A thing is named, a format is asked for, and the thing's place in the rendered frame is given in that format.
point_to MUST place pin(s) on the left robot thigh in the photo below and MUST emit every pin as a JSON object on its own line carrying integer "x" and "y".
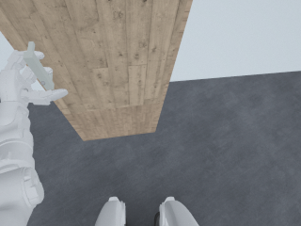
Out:
{"x": 113, "y": 213}

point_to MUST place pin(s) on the robot left hand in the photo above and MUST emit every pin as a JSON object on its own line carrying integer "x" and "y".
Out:
{"x": 13, "y": 85}

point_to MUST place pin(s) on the robot left forearm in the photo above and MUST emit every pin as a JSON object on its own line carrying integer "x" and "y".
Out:
{"x": 16, "y": 140}

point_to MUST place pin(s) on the handle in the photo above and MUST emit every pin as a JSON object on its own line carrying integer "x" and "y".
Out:
{"x": 34, "y": 64}

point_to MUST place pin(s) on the left robot upper arm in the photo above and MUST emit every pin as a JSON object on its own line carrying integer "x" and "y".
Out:
{"x": 20, "y": 192}

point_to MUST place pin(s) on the right robot shin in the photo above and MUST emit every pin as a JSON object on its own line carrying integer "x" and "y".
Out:
{"x": 167, "y": 199}

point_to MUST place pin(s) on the cupboard door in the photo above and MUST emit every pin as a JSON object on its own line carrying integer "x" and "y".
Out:
{"x": 106, "y": 53}

